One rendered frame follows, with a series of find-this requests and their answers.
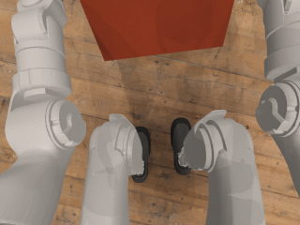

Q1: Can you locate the robot left upper arm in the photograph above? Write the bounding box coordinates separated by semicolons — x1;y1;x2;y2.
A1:
0;97;86;225

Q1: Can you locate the carton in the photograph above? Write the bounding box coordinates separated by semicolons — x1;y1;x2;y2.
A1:
80;0;234;61

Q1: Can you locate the robot right forearm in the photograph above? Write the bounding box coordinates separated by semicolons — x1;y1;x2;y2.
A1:
256;0;300;83

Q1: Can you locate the robot left forearm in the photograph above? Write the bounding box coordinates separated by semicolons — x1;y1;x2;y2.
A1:
5;0;72;135

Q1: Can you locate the robot right upper arm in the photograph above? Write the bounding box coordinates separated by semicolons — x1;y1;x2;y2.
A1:
255;80;300;198

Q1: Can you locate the left robot shin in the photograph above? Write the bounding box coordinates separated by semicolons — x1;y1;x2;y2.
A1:
88;113;144;175

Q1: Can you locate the right robot foot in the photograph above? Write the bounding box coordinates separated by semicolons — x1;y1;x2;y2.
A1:
171;117;191;175

